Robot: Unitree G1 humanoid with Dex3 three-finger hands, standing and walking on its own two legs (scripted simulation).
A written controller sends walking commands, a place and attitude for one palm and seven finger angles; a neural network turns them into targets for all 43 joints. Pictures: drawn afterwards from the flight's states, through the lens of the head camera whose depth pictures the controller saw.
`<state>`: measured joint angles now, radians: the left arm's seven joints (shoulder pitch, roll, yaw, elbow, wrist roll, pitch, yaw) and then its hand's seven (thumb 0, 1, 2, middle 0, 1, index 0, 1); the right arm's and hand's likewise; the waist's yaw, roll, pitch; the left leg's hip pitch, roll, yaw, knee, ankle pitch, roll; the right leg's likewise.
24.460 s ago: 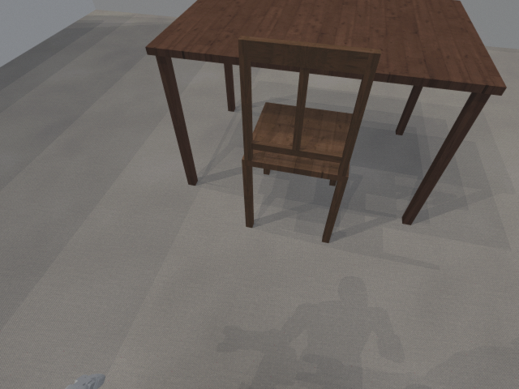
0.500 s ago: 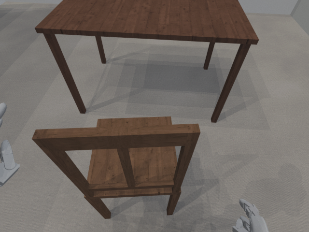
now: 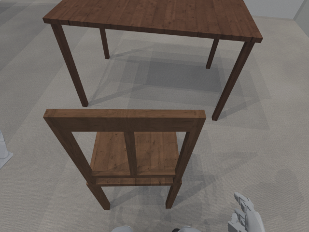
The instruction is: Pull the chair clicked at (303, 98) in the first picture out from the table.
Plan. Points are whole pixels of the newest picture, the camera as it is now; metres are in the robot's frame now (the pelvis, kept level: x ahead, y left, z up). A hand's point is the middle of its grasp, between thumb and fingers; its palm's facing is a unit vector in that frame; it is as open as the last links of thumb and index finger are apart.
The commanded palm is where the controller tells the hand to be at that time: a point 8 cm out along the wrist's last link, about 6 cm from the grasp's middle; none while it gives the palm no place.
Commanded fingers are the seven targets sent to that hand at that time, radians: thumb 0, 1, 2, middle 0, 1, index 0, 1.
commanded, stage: step back with the hand held close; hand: left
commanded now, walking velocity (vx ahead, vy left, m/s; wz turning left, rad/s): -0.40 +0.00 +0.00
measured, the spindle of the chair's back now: (131, 154) +0.35 +0.09 -0.08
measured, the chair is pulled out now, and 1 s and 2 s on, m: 0.55 0.55 0.55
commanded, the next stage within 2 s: stop stepping back and stand still in 0.82 s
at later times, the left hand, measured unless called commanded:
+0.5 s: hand out of the picture +0.18 +0.26 +0.18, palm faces +0.45 -0.73 -0.51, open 7.4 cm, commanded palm +0.10 +0.29 +0.20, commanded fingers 0.00 0.90 0.90 -0.20 -0.30 -0.20 -0.30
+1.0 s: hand out of the picture +0.08 +0.22 +0.19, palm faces +0.35 -0.78 -0.53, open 7.4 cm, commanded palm +0.02 +0.27 +0.20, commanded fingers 0.00 0.90 0.90 -0.20 -0.30 -0.20 -0.30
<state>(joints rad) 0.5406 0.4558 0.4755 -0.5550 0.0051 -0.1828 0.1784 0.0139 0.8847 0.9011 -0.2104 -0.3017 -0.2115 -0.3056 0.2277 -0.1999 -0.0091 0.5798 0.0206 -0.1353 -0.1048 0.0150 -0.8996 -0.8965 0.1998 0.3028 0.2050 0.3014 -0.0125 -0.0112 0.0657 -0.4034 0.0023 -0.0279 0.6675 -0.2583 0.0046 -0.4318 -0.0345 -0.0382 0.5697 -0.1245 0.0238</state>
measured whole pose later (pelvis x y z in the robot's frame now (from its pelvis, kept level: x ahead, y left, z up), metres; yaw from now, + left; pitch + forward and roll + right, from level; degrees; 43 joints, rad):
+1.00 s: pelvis -0.12 -0.03 +0.01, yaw -1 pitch +2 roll -1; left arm 0.60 0.46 0.46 -0.65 -0.04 -0.23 0.14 0.02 0.89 0.90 -0.21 -0.30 -0.21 -0.31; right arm 0.16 -0.16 -0.02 0.64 0.00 -0.16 -0.05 0.01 -0.90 -0.90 0.20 0.30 0.20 0.30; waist 0.02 -0.03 0.08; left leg -0.38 0.08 0.03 0.56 -0.21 -0.03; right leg -0.33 -0.02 -0.05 0.64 -0.36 0.01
